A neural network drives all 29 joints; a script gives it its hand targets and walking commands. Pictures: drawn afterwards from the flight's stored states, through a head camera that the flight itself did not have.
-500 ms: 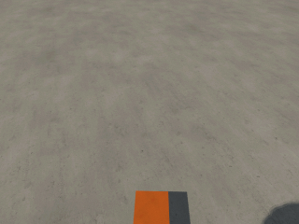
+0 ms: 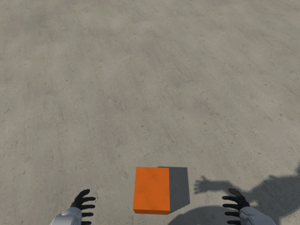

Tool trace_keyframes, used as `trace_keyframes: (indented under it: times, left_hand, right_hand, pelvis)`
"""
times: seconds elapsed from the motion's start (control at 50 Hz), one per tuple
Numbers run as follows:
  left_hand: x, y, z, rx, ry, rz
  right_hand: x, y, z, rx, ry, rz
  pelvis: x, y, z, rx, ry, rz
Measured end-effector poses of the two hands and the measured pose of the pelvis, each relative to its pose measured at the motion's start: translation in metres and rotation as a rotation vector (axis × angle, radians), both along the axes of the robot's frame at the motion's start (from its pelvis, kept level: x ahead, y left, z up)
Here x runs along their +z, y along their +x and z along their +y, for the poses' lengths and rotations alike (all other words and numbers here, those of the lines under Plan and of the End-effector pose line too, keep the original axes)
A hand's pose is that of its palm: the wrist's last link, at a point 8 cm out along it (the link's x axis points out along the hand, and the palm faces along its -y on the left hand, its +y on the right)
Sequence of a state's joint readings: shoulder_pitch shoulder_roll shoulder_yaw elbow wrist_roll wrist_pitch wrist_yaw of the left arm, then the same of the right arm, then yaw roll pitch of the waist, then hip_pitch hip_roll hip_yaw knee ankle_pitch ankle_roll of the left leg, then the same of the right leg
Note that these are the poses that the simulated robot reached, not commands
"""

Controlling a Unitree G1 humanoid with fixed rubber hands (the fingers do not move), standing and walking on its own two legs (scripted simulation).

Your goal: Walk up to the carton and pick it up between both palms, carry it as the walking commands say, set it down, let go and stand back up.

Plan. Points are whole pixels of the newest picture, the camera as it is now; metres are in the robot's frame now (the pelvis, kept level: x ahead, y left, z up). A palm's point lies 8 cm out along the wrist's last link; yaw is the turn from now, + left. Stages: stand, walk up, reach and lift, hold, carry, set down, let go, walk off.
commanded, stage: reach and lift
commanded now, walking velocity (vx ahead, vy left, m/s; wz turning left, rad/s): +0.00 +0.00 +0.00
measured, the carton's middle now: (152, 190) +0.38 +0.01 -0.67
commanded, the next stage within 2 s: none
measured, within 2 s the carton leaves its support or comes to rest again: neither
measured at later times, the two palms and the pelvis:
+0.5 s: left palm (86, 212) +0.21 +0.22 -0.16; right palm (225, 216) +0.19 -0.20 -0.16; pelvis -0.08 +0.03 -0.05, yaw -4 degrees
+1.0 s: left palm (103, 166) +0.37 +0.19 -0.20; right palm (206, 170) +0.34 -0.19 -0.20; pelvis -0.11 +0.03 -0.09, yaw -4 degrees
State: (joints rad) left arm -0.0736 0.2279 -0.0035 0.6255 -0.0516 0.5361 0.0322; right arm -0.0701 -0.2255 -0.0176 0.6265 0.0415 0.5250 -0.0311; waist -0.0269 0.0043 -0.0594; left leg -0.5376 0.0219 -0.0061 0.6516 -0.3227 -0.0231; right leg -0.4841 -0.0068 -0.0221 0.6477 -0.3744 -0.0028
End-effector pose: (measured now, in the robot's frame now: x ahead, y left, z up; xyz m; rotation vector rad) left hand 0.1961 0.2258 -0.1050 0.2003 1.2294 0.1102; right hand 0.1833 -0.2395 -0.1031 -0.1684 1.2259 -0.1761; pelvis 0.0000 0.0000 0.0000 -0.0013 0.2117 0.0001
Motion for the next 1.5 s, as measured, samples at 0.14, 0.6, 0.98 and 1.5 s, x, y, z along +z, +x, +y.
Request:
trace_keyframes:
  times: [0.14,0.6,0.98,1.5]
  left_hand:
    - [-0.026,-0.043,-0.012,0.011,-0.061,0.079]
    - [-0.059,0.037,-0.020,-0.073,-0.074,-0.252]
    - [-0.089,0.163,-0.036,-0.026,-0.104,-0.448]
    - [-0.147,0.217,-0.049,-0.047,-0.132,-0.550]
  right_hand:
    - [-0.016,-0.044,0.020,-0.026,0.059,0.071]
    - [-0.056,0.026,0.035,-0.012,0.072,-0.266]
    - [-0.089,0.150,0.052,-0.040,0.085,-0.479]
    - [-0.143,0.197,0.046,-0.038,0.062,-0.589]
  pelvis:
    - [0.001,0.005,0.007,-0.023,-0.003,0.105]
    - [-0.066,-0.105,0.029,-0.074,0.004,0.137]
    - [-0.094,-0.113,0.027,-0.064,0.012,0.337]
    - [-0.118,-0.061,0.024,-0.112,0.029,0.657]
